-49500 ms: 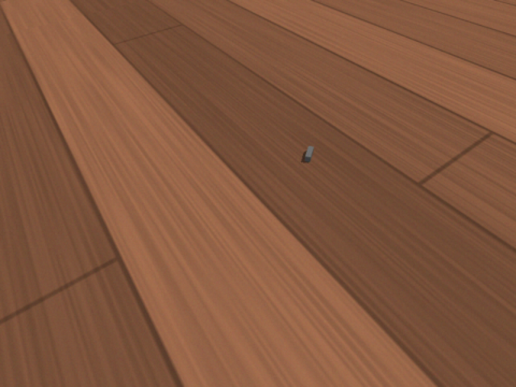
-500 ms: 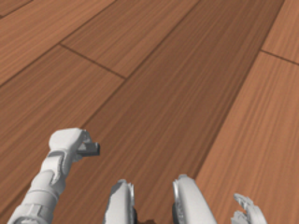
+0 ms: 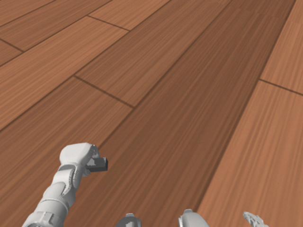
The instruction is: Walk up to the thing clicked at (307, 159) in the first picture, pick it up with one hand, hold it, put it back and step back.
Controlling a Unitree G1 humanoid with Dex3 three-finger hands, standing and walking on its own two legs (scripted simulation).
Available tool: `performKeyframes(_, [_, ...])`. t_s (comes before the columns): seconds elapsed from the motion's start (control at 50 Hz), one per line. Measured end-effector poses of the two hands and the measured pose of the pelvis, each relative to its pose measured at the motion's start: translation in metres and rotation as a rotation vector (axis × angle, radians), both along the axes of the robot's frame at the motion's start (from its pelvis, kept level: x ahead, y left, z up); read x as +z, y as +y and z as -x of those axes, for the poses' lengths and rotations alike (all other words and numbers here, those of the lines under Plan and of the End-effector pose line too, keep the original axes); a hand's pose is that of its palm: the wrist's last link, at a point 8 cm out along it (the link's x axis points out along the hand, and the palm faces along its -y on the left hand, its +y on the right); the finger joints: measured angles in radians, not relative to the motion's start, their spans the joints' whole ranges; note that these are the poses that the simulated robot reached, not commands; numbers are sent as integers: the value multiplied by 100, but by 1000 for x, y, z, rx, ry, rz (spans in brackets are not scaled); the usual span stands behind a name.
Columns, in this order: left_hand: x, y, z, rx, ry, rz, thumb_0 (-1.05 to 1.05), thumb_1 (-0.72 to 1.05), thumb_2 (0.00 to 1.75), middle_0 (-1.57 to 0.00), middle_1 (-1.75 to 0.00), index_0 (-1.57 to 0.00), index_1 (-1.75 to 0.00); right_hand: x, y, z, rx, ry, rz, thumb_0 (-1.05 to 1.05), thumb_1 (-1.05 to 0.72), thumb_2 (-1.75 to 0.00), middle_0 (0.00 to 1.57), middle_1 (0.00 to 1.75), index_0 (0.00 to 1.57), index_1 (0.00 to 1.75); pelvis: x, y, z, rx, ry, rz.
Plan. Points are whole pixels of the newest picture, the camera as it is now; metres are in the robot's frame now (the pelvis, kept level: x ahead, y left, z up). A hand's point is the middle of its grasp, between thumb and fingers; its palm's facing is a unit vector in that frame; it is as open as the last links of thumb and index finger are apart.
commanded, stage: lift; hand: left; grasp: from above
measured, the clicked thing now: (91, 165) +0.34 +0.21 -0.12
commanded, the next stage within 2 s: hold in 0.14 s
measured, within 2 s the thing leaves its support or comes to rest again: neither
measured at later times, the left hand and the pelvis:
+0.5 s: hand (78, 156) +0.33 +0.22 -0.02, palm faces -0.44 -0.04 -0.90, open 6.4 cm; pelvis +0.02 +0.00 +0.04, yaw +0 degrees
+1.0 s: hand (77, 155) +0.32 +0.21 +0.00, palm faces -0.44 -0.04 -0.90, open 6.4 cm; pelvis +0.02 +0.00 +0.05, yaw -1 degrees
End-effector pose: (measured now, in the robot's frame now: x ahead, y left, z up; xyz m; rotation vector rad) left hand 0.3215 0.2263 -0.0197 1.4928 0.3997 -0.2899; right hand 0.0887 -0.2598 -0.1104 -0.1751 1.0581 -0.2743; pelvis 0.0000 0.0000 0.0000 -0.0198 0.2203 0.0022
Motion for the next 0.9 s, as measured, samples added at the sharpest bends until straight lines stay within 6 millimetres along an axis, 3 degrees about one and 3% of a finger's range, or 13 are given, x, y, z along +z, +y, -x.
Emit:
performKeyframes(0.38, [44, -3, -8, -35, 17, 0, -3, 47, 22, -100, -19, -102, -20, 35, -3, -27, 4, -39, -11, 1, -91, -90, 20, 30, 20, 29, 33, -1, -20, -6, -73, -11])
performKeyframes(0.9, [78, -11, -5, -56, 7, 1, -3, 47, 20, -101, -17, -103, -17, 50, -4, -47, 17, -91, -36, 1, -90, -90, 20, 30, 20, 29, 47, -5, -21, -16, -132, -21])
